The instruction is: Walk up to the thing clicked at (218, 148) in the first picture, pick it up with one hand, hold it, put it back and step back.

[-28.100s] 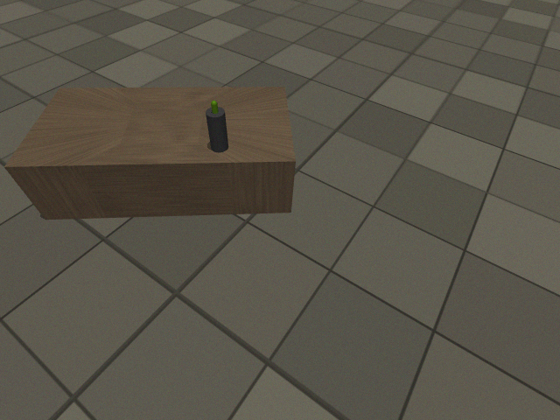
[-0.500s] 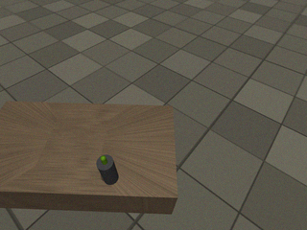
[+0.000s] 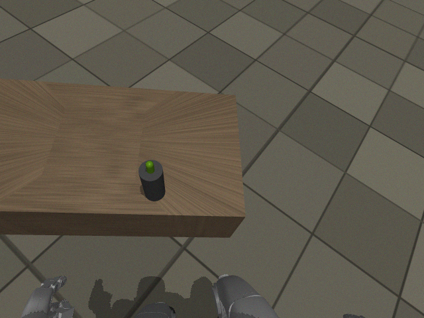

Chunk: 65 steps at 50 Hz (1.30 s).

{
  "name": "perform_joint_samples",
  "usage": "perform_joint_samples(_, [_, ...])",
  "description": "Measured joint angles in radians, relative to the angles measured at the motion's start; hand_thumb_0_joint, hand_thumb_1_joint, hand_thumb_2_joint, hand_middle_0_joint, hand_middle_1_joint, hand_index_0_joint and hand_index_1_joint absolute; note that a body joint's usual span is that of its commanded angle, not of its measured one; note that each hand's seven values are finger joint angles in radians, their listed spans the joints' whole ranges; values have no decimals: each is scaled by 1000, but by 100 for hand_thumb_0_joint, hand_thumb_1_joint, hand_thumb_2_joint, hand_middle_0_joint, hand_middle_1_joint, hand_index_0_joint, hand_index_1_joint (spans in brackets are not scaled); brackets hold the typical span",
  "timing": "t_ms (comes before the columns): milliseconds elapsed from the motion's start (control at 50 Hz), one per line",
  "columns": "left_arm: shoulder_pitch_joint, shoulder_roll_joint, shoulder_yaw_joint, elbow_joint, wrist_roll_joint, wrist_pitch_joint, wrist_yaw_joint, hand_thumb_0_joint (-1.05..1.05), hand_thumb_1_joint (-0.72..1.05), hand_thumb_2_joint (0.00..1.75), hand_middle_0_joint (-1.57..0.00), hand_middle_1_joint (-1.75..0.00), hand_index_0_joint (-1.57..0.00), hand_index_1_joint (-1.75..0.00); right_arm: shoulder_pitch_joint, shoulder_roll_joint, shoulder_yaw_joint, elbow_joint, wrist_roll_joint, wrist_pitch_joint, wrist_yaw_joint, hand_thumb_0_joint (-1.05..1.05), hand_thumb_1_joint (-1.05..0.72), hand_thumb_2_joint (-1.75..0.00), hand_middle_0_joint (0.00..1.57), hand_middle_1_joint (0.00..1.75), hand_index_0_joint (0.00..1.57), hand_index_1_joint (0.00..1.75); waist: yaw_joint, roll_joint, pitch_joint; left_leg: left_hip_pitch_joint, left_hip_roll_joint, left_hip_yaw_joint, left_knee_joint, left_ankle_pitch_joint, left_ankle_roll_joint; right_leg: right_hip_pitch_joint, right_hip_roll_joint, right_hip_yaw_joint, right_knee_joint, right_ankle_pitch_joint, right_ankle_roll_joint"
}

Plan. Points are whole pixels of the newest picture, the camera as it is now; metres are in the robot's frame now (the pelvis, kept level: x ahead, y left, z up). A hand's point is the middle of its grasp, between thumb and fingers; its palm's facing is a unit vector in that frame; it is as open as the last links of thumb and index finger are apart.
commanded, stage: step back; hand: left
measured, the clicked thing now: (152, 178) +0.50 +0.15 -0.33
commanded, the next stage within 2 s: none
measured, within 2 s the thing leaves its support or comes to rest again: neither
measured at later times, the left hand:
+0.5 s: hand out of the picture +0.04 +0.25 -0.13, palm faces -0.06 -0.91 -0.41, open 7.3 cm
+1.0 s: hand out of the picture -0.13 +0.24 -0.17, palm faces -0.12 -0.91 -0.40, open 7.3 cm
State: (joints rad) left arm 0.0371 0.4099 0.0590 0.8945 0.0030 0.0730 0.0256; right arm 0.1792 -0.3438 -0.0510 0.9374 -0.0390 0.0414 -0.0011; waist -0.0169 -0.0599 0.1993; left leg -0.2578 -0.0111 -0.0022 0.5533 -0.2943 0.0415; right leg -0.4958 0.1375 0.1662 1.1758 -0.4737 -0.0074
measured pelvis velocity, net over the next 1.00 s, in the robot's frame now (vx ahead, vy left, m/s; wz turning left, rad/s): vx -0.23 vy -0.03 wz -0.13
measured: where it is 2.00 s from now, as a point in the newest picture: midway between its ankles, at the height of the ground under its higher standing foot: outside the picture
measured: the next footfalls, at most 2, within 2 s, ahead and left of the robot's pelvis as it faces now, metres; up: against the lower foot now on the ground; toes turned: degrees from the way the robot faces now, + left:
right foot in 0.24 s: -0.02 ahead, -0.12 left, +0.00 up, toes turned -1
left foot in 0.60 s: -0.10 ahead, +0.12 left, +0.00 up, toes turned -4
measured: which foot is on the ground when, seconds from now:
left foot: down 0.00-0.28, up 0.30-0.58, down 0.60-1.00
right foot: up 0.00-0.22, down 0.24-0.62, up 0.64-0.96, down 0.98-1.00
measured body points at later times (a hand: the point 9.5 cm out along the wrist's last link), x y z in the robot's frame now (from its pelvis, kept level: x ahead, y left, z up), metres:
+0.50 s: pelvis -0.09 -0.01 +0.00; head -0.03 -0.02 +0.44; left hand +0.04 +0.30 -0.11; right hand +0.01 -0.33 -0.13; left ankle -0.14 +0.14 -0.67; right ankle -0.06 -0.12 -0.74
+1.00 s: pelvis -0.23 -0.03 -0.02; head -0.16 -0.04 +0.42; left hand -0.12 +0.29 -0.14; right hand -0.12 -0.36 -0.12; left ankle -0.14 +0.12 -0.73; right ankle -0.27 -0.16 -0.74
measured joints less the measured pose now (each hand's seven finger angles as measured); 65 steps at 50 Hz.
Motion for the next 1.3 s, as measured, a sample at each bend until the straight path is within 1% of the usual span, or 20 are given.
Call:
perform_joint_samples(140, [73,-18,3,-10,11,-3,-9,1,91,90,-21,-30,-21,-30,-43,1,-2,-68,16,-17,-19,0,-90,-89,20,30,21,30,14,21,23,-24,4,58,39,1,10,143,-60,-36,-216,-18,34])
perform_joint_samples(220, [90,-24,8,-16,16,-17,-16,1,91,90,-21,-30,-21,-30,-67,-11,2,-91,22,-10,-11,0,-90,-89,20,30,21,30,26,38,23,-62,14,87,112,-20,1,229,-105,-89,-455,47,17])
perform_joint_samples(280, [93,-57,8,-7,26,-30,-20,1,91,90,-21,-30,-21,-30,-85,-33,-3,-80,34,5,-8,0,-90,-89,20,30,21,30,13,117,26,-81,58,46,173,-31,-12,274,-66,-135,-534,113,-11])
perform_joint_samples(360, [122,-53,5,-39,26,-34,-29,1,91,90,-21,-30,-21,-30,-83,-19,3,-64,45,21,-10,0,-90,-89,20,30,21,30,48,68,-19,-144,-50,-43,440,-240,-34,243,-105,-95,-537,139,-30])
perform_joint_samples(440, [115,-55,6,-73,25,-30,-21,1,91,90,-21,-30,-21,-30,-66,-40,11,-73,48,5,-13,0,-90,-89,20,30,21,30,52,52,-40,-153,-94,-112,573,-236,-51,212,-130,-89,-591,198,-25])
perform_joint_samples(540, [83,-53,1,-134,31,-27,-15,1,91,90,-21,-30,-21,-30,-50,-72,4,-79,40,-7,-26,0,-90,-89,20,30,20,30,35,71,-23,-52,-37,-81,316,-209,-62,158,-131,-127,-580,231,-8])
perform_joint_samples(580, [69,-42,-1,-152,25,-21,-18,1,91,90,-21,-30,-21,-30,-41,-72,0,-79,32,-16,-25,0,-90,-89,20,30,20,30,25,66,-11,10,-12,-49,123,-117,-58,127,-134,-147,-535,222,0])
perform_joint_samples(620, [52,-16,6,-153,17,-9,-20,1,91,90,-21,-30,-21,-30,-46,-40,-5,-64,17,-22,-23,0,-90,-89,20,30,20,30,37,0,18,40,-41,-13,57,-55,-41,102,-164,-120,-477,212,4])
perform_joint_samples(660, [60,-10,15,-135,16,3,-16,1,91,90,-21,-30,-21,-30,-37,-17,4,-65,5,-21,-9,0,-90,-89,20,30,20,30,43,-21,15,30,-33,0,65,-48,-31,69,-112,-56,-370,56,-5])
perform_joint_samples(700, [71,-15,15,-111,21,14,-14,1,91,90,-21,-30,-21,-30,-19,-10,9,-69,3,-25,-1,0,-90,-89,20,30,21,30,19,4,1,14,1,-33,62,-32,-28,39,-45,-42,-194,-41,-3])
perform_joint_samples(800, [127,-1,30,-99,13,7,-25,1,91,90,-21,-30,-21,-30,-11,1,10,-85,2,-25,-6,0,-90,-89,20,30,21,30,39,-3,-27,-6,43,-18,-1,34,-40,31,-9,11,33,-4,14])
perform_joint_samples(900, [154,8,35,-82,17,4,-28,1,91,90,-21,-30,-21,-30,-45,-16,1,-134,7,-30,-10,0,-90,-89,20,30,21,30,48,1,-5,-61,68,6,32,58,-48,124,-71,-4,-129,-20,46])
perform_joint_samples(980, [161,5,31,-65,17,-10,-35,1,91,90,-21,-30,-21,-30,-74,-45,-2,-163,9,-20,-7,0,-90,-89,20,30,21,30,53,24,2,-130,92,22,115,52,-74,242,-131,-75,-457,54,31])
perform_joint_samples(1020, [147,-34,27,-40,25,-21,-34,1,91,90,-21,-30,-21,-30,-93,-78,-12,-152,18,-3,-10,0,-90,-89,20,30,21,30,32,115,23,-159,133,-35,170,42,-60,272,-83,-126,-502,74,12])
perform_joint_samples(1040, [152,-47,20,-40,29,-23,-39,1,91,90,-21,-30,-21,-30,-90,-82,-17,-143,23,6,-14,0,-90,-89,20,30,21,30,21,135,15,-178,112,-76,204,-23,-49,265,-80,-143,-498,81,5])
perform_joint_samples(1080, [171,-53,9,-51,35,-24,-45,1,91,90,-21,-30,-21,-30,-75,-71,-18,-121,31,19,-24,0,-90,-89,20,30,20,30,45,105,-17,-218,19,-103,366,-185,-46,230,-112,-117,-478,92,-8])
perform_joint_samples(1120, [182,-59,5,-57,34,-22,-40,1,91,90,-21,-30,-21,-30,-58,-68,-11,-107,39,18,-21,0,-90,-89,20,30,20,30,60,81,-38,-235,-51,-113,518,-214,-43,216,-138,-90,-506,125,-12])
perform_joint_samples(1160, [177,-64,5,-61,33,-19,-35,1,91,90,-21,-30,-21,-30,-36,-72,-5,-104,45,9,-23,0,-90,-89,20,30,20,30,47,81,-55,-238,-90,-128,598,-195,-46,204,-151,-98,-541,160,-11])
perform_joint_samples(1220, [148,-58,10,-90,36,-23,-23,1,90,90,-21,-30,-21,-30,-5,-71,1,-98,42,-1,-30,0,-90,-89,20,30,20,30,40,85,-55,-190,-93,-120,575,-197,-57,174,-151,-120,-556,192,-16])
perform_joint_samples(1300, [95,-43,12,-140,34,-31,-6,1,90,90,-21,-30,-21,-30,15,-57,6,-84,30,-3,-29,0,-90,-89,20,30,20,30,28,83,-26,-89,-52,-73,354,-213,-61,131,-151,-169,-528,213,-20])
